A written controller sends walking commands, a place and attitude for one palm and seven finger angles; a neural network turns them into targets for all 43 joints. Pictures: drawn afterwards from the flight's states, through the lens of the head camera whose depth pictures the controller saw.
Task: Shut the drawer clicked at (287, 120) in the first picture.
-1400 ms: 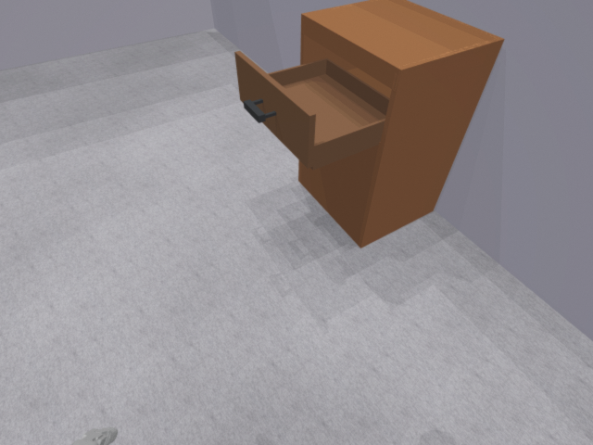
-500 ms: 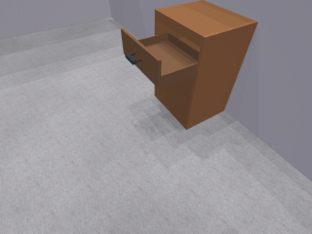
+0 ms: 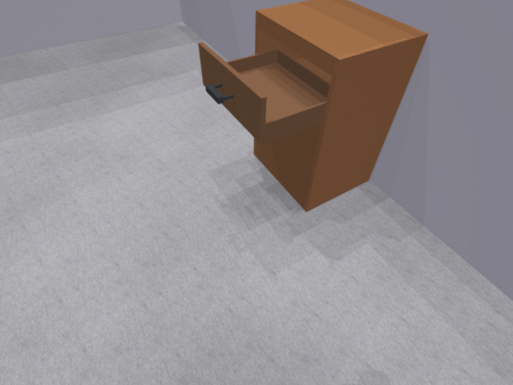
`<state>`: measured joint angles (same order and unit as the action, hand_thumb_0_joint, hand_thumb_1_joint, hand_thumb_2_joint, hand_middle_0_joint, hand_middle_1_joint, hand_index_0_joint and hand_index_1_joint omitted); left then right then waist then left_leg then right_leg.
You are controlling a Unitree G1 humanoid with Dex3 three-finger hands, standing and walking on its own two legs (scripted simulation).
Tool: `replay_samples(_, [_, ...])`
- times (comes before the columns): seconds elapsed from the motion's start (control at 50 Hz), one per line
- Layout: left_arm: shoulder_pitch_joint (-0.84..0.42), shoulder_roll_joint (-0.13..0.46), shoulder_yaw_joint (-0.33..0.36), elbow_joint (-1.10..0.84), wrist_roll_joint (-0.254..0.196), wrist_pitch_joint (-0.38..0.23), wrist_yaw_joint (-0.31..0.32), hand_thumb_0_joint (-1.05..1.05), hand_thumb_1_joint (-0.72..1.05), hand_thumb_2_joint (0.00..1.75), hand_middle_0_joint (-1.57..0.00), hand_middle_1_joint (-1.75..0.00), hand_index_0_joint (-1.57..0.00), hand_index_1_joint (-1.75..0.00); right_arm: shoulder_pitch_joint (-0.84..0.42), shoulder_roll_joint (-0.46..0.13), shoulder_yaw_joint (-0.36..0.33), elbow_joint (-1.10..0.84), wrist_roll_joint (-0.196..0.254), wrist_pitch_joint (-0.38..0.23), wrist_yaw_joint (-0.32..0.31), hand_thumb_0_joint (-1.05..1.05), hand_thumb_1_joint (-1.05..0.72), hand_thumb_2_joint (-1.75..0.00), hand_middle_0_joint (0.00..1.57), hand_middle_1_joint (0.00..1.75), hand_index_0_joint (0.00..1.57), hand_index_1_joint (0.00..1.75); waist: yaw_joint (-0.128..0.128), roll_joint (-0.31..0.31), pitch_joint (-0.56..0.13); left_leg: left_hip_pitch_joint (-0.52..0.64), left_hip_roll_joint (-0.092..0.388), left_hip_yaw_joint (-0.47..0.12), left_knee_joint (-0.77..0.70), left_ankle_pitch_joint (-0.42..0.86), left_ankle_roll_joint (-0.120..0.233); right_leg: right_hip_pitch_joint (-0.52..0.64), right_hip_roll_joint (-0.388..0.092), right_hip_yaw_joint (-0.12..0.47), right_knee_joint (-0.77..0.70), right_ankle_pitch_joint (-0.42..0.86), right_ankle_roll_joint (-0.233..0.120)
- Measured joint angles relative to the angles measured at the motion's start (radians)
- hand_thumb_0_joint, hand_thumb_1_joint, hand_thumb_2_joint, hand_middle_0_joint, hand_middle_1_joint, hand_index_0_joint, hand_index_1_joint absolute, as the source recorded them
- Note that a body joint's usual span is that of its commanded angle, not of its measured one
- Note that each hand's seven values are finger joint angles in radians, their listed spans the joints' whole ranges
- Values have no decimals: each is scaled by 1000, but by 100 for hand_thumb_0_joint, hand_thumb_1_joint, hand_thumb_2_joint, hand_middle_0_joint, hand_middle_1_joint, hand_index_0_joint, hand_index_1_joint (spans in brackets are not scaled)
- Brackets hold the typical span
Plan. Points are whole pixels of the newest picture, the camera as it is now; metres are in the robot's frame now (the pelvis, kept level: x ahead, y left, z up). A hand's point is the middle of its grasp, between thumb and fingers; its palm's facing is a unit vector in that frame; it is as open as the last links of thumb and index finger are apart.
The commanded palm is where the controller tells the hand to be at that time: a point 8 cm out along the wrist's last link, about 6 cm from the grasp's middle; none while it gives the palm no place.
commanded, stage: look at it before walking up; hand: left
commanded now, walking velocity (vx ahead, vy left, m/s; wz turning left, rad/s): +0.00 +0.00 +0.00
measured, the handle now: (219, 92) +1.10 +0.20 -0.14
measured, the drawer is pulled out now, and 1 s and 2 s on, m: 0.29 0.29 0.29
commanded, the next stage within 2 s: walk around to get in front in 0.14 s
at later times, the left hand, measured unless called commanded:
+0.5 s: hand out of the picture +0.06 +0.24 -0.17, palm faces +0.08 -0.95 -0.30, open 7.4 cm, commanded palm none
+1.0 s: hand out of the picture -0.02 +0.25 -0.17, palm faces +0.37 -0.89 -0.25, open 7.4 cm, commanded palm none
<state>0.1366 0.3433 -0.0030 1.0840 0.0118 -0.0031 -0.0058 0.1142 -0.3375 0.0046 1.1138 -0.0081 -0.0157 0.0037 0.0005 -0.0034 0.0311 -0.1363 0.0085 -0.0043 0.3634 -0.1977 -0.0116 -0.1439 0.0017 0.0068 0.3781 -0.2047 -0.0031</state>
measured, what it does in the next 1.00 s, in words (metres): lifts its right foot, turning left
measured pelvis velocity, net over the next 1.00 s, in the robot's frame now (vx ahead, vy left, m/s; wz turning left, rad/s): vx -0.04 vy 0.02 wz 0.38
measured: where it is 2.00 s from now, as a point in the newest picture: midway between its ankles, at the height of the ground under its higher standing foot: outside the picture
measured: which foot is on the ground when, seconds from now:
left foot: down 0.00-1.00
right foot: down 0.00-0.62, up 0.64-1.00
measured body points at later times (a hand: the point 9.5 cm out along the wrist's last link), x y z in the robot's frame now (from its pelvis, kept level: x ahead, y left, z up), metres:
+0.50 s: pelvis -0.01 +0.00 -0.01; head +0.01 +0.01 +0.44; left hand +0.06 +0.29 -0.15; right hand +0.08 -0.27 -0.15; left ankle -0.01 +0.12 -0.74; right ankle +0.00 -0.12 -0.75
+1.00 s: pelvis -0.04 +0.02 -0.01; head +0.00 +0.04 +0.44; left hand -0.04 +0.30 -0.15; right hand +0.08 -0.20 -0.15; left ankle -0.01 +0.13 -0.75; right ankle +0.00 -0.13 -0.71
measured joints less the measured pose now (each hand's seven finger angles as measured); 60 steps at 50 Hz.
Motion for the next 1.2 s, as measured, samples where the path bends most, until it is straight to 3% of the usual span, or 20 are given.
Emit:
replay_samples(0.36, [-6,-3,8,-16,-1,11,8,0,91,90,-21,-30,-20,-30,0,0,-4,-18,-1,10,-2,1,-91,-90,21,30,20,30,-5,3,0,-9,-7,-16,14,-6,-1,-2,-7,-17,17,-14,2])
replay_samples(0.46, [2,-41,17,-69,1,30,20,0,91,90,-21,-30,-20,-30,32,24,-15,-58,-2,42,0,1,-91,-90,20,30,20,30,-11,15,7,-104,-17,-48,148,-44,1,-54,-19,-60,99,-57,3])
replay_samples(0.52, [15,-67,22,-109,10,32,24,0,91,90,-21,-30,-20,-30,56,50,-30,-82,-2,62,3,1,-91,-90,20,30,20,30,-12,9,31,-190,-16,-10,366,-202,-5,-65,-41,-97,144,-82,3])
replay_samples(0.56, [26,-78,25,-125,15,33,26,0,91,90,-21,-30,-20,-30,69,72,-37,-95,2,67,9,1,-91,-90,20,30,20,30,-13,-8,49,-208,-10,22,420,-254,-12,-66,-65,-117,171,-96,14])
replay_samples(0.6, [41,-82,28,-134,13,37,23,0,91,90,-21,-30,-20,-30,87,94,-38,-112,3,63,15,1,-91,-90,20,30,20,30,-19,-30,57,-183,-3,54,340,-183,-15,-79,-96,-134,219,-122,32])
replay_samples(0.64, [55,-84,33,-143,6,51,20,0,91,90,-21,-30,-20,-30,108,107,-41,-132,-4,52,21,1,-91,-90,20,30,20,30,-23,-42,52,-183,-14,51,283,-95,19,-136,-119,-132,336,-209,52])
replay_samples(0.68, [57,-84,44,-140,5,71,21,0,91,90,-21,-30,-20,-30,115,129,-40,-140,-8,45,19,1,-91,-90,20,30,20,30,-21,-55,57,-202,-32,50,300,-98,57,-219,-103,-74,522,-297,53])
replay_samples(0.76, [56,-89,62,-132,6,76,16,1,91,90,-21,-30,-20,-30,133,161,-35,-140,-9,43,6,1,-91,-90,21,30,20,30,-19,-53,50,-191,-51,23,209,-43,72,-319,-75,-32,705,-215,58])
replay_samples(0.98, [37,-113,75,-164,-2,65,22,1,91,90,-20,-30,-20,-30,134,145,-65,-154,-13,51,-1,1,-91,-90,21,30,20,30,-41,12,28,-202,-87,-109,93,67,63,-240,-28,2,474,-229,68])
replay_samples(1.08, [38,-120,68,-202,-7,46,26,0,91,90,-20,-30,-20,-30,128,111,-87,-168,-13,73,5,1,-91,-90,21,30,20,30,-40,33,12,-238,-117,-175,117,82,31,-108,-2,-2,199,-169,45])
replay_samples(1.1, [47,-118,67,-211,-3,38,27,0,91,90,-20,-30,-20,-30,127,106,-93,-173,-9,78,7,1,-91,-90,21,30,20,30,-33,29,6,-264,-127,-173,164,30,21,-86,-8,-3,132,-120,21])
replay_samples(1.14, [58,-128,60,-213,5,37,31,0,91,90,-20,-30,-20,-30,121,86,-106,-175,-13,87,9,1,-91,-90,21,30,20,30,-27,46,10,-327,-124,-142,359,-136,-4,-80,-12,-32,142,-91,-1])
replay_samples(1.2, [88,-132,54,-207,7,33,33,0,91,90,-21,-30,-20,-30,112,64,-114,-180,-17,93,21,1,-91,-90,20,30,20,30,-21,46,11,-397,-92,-73,648,-171,-23,-49,-33,-62,122,-98,-3])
